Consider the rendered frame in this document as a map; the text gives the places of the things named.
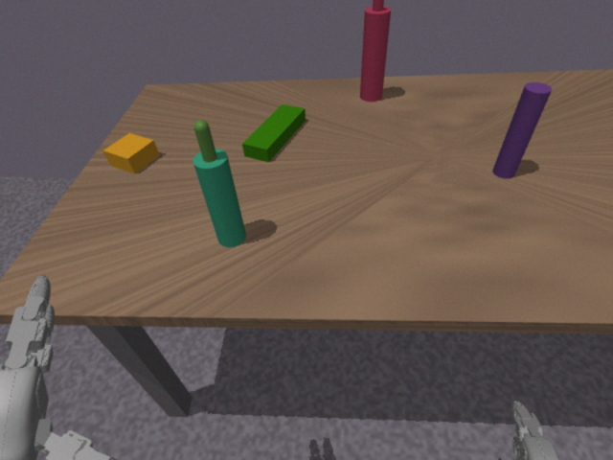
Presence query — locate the left robot hand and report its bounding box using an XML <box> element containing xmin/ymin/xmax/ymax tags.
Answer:
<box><xmin>0</xmin><ymin>275</ymin><xmax>117</xmax><ymax>460</ymax></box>

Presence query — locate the right robot hand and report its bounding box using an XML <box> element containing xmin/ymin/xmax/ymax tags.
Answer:
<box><xmin>511</xmin><ymin>401</ymin><xmax>560</xmax><ymax>460</ymax></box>

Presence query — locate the table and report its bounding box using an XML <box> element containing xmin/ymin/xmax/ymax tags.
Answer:
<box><xmin>0</xmin><ymin>69</ymin><xmax>613</xmax><ymax>417</ymax></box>

